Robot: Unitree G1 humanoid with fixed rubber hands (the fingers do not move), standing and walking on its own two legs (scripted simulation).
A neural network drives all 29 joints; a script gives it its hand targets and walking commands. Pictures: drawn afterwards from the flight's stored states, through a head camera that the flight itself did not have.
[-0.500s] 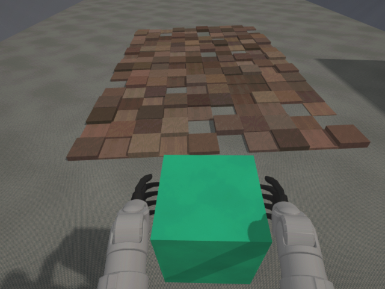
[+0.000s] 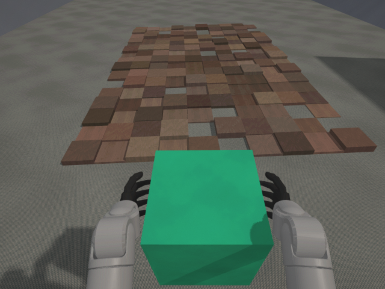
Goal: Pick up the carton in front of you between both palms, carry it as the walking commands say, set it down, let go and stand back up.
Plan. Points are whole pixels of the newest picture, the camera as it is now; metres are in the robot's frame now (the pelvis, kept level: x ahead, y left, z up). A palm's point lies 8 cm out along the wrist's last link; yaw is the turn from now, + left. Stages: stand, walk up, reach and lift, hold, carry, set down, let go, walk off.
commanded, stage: carry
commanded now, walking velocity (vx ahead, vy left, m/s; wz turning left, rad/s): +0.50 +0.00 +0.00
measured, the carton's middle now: (204, 220) +0.30 +0.01 +0.01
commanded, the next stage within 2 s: none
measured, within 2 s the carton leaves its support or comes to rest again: neither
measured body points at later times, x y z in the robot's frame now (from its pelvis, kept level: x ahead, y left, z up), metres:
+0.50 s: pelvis +0.26 +0.04 +0.01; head +0.26 +0.05 +0.46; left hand +0.55 +0.19 +0.09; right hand +0.53 -0.12 +0.09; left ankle +0.21 +0.10 -0.73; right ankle +0.22 -0.08 -0.66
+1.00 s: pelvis +0.60 +0.00 +0.02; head +0.62 -0.01 +0.47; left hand +0.85 +0.18 +0.07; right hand +0.88 -0.12 +0.06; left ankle +0.62 +0.15 -0.67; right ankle +0.57 -0.06 -0.73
